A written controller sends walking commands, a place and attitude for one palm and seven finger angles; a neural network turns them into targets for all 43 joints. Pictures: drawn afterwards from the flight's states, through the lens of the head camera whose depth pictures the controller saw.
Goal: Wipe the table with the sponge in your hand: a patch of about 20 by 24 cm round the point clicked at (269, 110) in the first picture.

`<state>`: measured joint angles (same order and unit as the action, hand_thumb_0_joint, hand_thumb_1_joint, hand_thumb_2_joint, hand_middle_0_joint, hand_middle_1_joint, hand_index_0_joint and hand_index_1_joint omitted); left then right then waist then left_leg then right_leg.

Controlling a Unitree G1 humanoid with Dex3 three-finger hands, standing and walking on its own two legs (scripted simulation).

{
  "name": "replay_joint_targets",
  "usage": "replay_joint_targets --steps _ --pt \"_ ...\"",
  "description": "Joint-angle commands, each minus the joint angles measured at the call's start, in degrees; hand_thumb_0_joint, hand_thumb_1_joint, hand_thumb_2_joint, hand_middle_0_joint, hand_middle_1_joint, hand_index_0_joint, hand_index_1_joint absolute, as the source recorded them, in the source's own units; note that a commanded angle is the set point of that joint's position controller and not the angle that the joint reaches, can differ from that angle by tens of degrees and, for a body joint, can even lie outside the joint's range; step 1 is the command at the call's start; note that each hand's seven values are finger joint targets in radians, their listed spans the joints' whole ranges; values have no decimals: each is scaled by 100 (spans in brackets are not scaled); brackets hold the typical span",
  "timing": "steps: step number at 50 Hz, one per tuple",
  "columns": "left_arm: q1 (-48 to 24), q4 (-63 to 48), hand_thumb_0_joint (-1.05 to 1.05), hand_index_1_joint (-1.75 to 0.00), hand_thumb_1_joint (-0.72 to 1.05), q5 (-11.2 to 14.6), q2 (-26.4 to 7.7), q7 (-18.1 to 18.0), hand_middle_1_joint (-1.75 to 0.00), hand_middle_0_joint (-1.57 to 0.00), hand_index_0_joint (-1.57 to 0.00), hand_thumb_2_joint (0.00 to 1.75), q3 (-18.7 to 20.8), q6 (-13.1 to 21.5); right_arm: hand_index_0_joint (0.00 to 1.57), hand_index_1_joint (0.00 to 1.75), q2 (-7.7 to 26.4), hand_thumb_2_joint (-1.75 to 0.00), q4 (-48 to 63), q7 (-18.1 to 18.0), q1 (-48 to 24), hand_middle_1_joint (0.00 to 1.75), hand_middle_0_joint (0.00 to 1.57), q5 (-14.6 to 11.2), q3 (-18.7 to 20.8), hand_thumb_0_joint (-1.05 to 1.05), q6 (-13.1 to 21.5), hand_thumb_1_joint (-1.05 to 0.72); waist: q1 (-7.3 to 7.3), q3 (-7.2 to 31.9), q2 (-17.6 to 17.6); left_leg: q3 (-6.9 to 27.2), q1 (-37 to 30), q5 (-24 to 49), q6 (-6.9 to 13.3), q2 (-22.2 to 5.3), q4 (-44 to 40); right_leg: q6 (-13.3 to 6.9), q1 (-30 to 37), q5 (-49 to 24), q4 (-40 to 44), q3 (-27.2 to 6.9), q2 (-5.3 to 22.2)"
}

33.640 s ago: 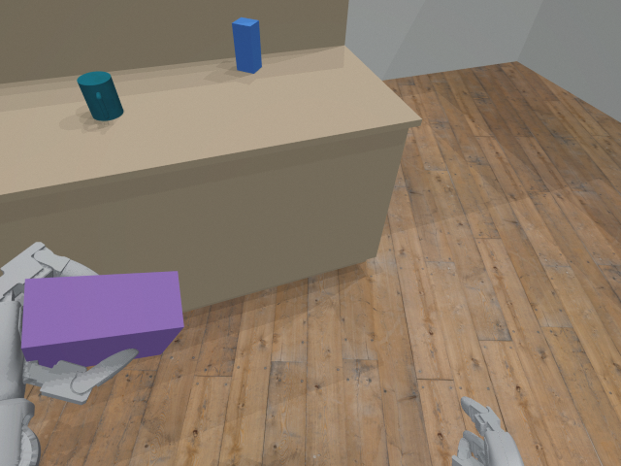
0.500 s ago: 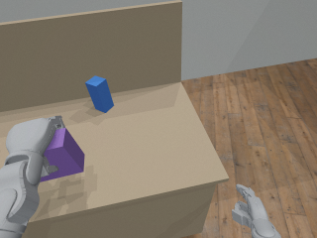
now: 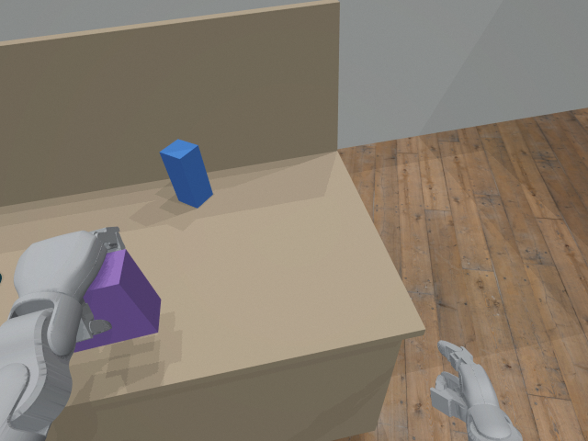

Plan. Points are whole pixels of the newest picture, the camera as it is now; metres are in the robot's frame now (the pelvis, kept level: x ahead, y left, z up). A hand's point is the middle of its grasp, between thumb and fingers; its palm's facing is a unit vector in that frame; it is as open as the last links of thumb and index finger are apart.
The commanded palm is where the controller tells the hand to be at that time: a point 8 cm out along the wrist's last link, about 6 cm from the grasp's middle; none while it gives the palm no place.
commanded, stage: bring the sponge back beside the body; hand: left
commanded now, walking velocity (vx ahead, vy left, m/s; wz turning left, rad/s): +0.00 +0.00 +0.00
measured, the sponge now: (106, 310) +0.23 +0.31 +0.07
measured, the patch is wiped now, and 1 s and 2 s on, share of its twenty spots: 1.00 1.00 1.00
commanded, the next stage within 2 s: step back with the hand held close in 1.36 s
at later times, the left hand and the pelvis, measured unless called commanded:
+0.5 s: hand (92, 308) +0.21 +0.30 +0.11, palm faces +0.04 -0.11 -0.99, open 9.9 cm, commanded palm +0.18 +0.30 +0.19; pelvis +0.00 +0.00 +0.00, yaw +0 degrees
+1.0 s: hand (93, 339) +0.17 +0.28 +0.10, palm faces +0.04 -0.11 -0.99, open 9.9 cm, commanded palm +0.15 +0.28 +0.18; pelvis -0.01 +0.00 +0.00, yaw -1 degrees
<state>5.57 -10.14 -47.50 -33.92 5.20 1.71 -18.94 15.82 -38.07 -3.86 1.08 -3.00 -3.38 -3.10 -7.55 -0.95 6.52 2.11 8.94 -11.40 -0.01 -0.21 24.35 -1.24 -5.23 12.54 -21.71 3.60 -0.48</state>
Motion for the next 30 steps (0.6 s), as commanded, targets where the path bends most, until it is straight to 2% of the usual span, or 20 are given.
replay_joint_targets --steps 1,2,3,6,8,9,12,13,14,15,17,18,21,22,23,24,26,28,29,30 --pt "-1519 -1077 0 -160 10 -199 -1509 -233 -160 -120 -120 130 989 82 20 30 575 -90 1077 -82 -1214 30 20 9 232 0 335 -90 60 1128 -96 250 -348 875 242 131 -239 -276 72 -635 406 -451 11" --pt "-1451 -1118 0 -160 10 -206 -1596 -245 -160 -120 -120 130 1073 116 20 30 567 -90 1052 -89 -1191 30 20 8 245 0 326 -90 62 1174 -139 264 -378 893 243 133 -232 -256 89 -656 393 -507 23" --pt "-1437 -1237 0 -160 10 -171 -1672 -266 -160 -120 -120 130 1199 139 20 30 564 -90 1063 -87 -1345 30 20 -13 223 0 388 -90 43 1155 57 289 -415 871 237 130 -234 -316 77 -632 396 -646 -29" --pt "-939 -1305 0 -160 10 -137 -1537 -250 -160 -120 -120 130 1164 209 20 30 556 -90 1109 -56 -1169 30 20 47 244 0 363 -90 4 1228 -97 247 -401 1178 240 135 -124 -292 216 -1103 303 -490 29" --pt "-776 -1498 0 -160 10 -87 -1672 -284 -160 -120 -120 130 1394 230 20 30 560 -90 1103 -32 -1291 30 20 19 248 0 384 -90 -2 1176 -112 295 -408 1175 241 137 -124 -303 177 -1119 293 -666 -17" --pt "-627 -1455 0 -160 10 -84 -1474 -268 -160 -120 -120 130 1215 213 20 30 549 -90 1154 -32 -1168 30 20 54 245 0 358 -90 -26 1159 -137 224 -352 1188 248 128 -81 -288 198 -1133 260 -491 22" --pt "-624 -1429 0 -160 10 -100 -1528 -311 -160 -120 -120 130 1251 150 20 30 574 -90 1110 -14 -1129 30 20 30 266 0 282 -90 47 931 -252 280 -267 1049 222 109 -132 -235 17 -938 312 -539 21" --pt "-836 -1599 0 -160 10 -74 -1501 -338 -160 -120 -120 130 1243 154 20 30 560 -90 1123 -20 -1349 30 20 -5 240 0 341 -90 64 838 7 289 -313 917 220 99 -189 -284 -69 -714 379 -650 -39" --pt "-700 -1450 0 -160 10 -84 -1391 -344 -160 -120 -120 130 1139 127 20 30 557 -90 1167 -36 -1162 30 20 41 249 0 336 -90 10 849 -117 258 -231 866 237 92 -171 -281 -24 -619 345 -473 -12" --pt "-773 -1556 0 -160 10 -133 -1364 -357 -160 -120 -120 130 1080 149 20 30 536 -90 1128 -36 -1172 30 20 6 257 0 341 -90 68 874 -53 272 -302 883 226 93 -179 -248 -104 -590 371 -512 -1" --pt "-749 -1616 0 -160 10 -154 -1357 -377 -160 -120 -120 130 1060 163 20 30 550 -90 1125 -48 -1152 30 20 25 286 0 332 -90 56 1002 -131 283 -374 934 234 86 -194 -242 -29 -665 357 -508 4" --pt "-768 -1783 0 -160 10 -104 -1361 -401 -160 -120 -120 130 1105 175 20 30 525 -90 1155 -55 -1365 30 20 -4 256 0 402 -90 42 984 13 315 -414 853 235 81 -230 -290 -21 -563 363 -612 -59" --pt "-558 -1801 0 -160 10 -188 -1158 -397 -160 -120 -120 130 892 188 20 30 523 -90 1152 -52 -1178 30 20 48 279 0 399 -90 30 1012 -29 282 -423 988 242 85 -211 -270 24 -677 361 -416 -29" --pt "-570 -1892 0 -160 10 -225 -1195 -415 -160 -120 -120 130 905 196 20 30 509 -90 1129 -45 -1178 30 20 41 291 0 386 -90 52 1015 -101 305 -451 997 240 73 -221 -248 -7 -669 358 -463 -22" --pt "-635 -1981 0 -160 10 -181 -1253 -445 -160 -120 -120 130 1004 192 20 30 504 -90 1145 -49 -1381 30 20 16 258 0 446 -90 30 945 60 332 -441 870 239 61 -279 -297 -7 -557 365 -591 -76" --pt "-505 -1895 0 -160 10 -217 -1168 -451 -160 -120 -120 130 930 177 20 30 496 -90 1160 -49 -1203 30 20 64 259 0 437 -90 -20 1043 40 288 -381 921 248 71 -241 -304 89 -594 319 -419 -54" --pt "-231 -1756 0 -160 10 -235 -1230 -480 -160 -120 -120 130 1040 130 20 30 522 -90 1128 -15 -1183 30 20 78 277 0 383 -90 -38 979 -202 295 -342 1003 230 67 -252 -281 103 -714 341 -450 -38" --pt "-281 -1964 0 -160 10 -223 -1406 -549 -160 -120 -120 130 1252 96 20 30 515 -90 1101 14 -1393 30 20 42 264 0 385 -90 -65 936 21 340 -318 944 214 65 -286 -319 109 -664 324 -648 -86" --pt "-156 -1904 0 -160 10 -239 -1195 -539 -160 -120 -120 130 1057 46 20 30 489 -90 1151 25 -1263 30 20 71 252 0 364 -90 -97 971 16 282 -262 976 228 81 -248 -317 153 -666 295 -477 -65" --pt "-166 -1987 0 -160 10 -257 -1204 -558 -160 -120 -120 130 1066 44 20 30 471 -90 1119 46 -1250 30 20 48 260 0 355 -90 -59 986 -102 301 -307 1036 210 71 -251 -287 95 -696 306 -522 -50"
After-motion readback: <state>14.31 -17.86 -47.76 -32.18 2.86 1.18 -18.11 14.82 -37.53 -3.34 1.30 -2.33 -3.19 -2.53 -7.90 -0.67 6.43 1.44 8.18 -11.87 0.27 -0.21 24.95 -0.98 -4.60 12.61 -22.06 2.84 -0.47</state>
